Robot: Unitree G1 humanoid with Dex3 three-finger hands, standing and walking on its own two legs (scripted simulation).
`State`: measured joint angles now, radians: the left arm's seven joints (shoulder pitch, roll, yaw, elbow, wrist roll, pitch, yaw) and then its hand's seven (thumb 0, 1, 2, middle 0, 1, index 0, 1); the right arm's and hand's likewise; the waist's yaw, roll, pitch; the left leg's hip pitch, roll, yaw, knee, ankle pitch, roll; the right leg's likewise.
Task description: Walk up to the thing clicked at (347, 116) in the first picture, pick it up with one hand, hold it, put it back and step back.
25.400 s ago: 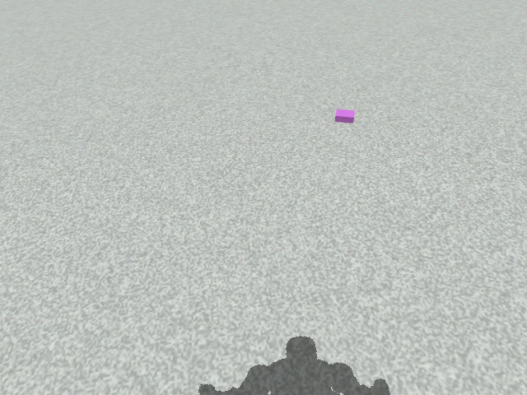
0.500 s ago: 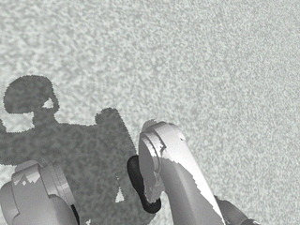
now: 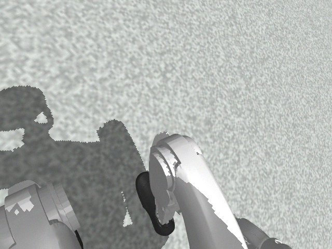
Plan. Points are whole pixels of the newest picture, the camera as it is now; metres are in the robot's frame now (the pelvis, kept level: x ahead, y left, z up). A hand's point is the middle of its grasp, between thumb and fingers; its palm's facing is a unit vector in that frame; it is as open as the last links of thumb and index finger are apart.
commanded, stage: rest palm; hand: left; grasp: from above
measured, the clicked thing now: out of the picture +0.45 +0.36 -0.27
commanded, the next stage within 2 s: close in 0.02 s
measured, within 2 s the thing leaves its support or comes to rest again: leaves its support in 1.98 s
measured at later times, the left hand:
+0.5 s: hand out of the picture +0.43 +0.35 -0.24, palm faces -0.44 -0.15 -0.88, open 12.9 cm
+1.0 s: hand out of the picture +0.43 +0.35 -0.24, palm faces -0.44 -0.14 -0.89, open 11.0 cm
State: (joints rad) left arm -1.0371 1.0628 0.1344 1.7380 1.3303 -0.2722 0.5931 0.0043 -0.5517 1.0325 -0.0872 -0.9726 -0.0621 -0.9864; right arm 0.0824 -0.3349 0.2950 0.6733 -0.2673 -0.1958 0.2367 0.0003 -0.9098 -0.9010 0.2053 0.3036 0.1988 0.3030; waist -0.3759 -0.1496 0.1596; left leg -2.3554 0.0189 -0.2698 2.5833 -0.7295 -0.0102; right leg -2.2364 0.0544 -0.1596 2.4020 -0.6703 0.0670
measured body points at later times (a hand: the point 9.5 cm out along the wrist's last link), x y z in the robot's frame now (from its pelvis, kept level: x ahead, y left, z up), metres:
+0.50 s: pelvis +0.00 +0.00 +0.00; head +0.27 +0.13 +0.33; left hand +0.45 +0.35 -0.19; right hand +0.07 -0.26 -0.05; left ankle +0.06 +0.13 -0.26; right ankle +0.11 -0.12 -0.26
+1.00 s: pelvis +0.00 +0.00 +0.00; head +0.27 +0.14 +0.33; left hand +0.45 +0.35 -0.19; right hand +0.07 -0.25 -0.05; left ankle +0.06 +0.13 -0.26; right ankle +0.11 -0.12 -0.26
